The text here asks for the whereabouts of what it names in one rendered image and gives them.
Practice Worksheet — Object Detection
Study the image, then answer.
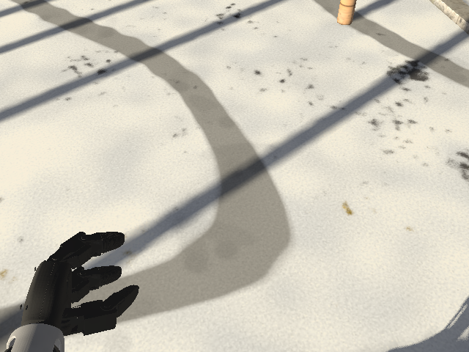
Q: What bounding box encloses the left robot forearm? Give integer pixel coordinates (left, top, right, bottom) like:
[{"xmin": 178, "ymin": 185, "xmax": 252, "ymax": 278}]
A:
[{"xmin": 5, "ymin": 323, "xmax": 64, "ymax": 352}]

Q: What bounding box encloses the robot left hand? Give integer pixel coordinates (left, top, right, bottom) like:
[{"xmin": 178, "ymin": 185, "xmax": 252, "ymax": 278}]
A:
[{"xmin": 20, "ymin": 232, "xmax": 139, "ymax": 336}]

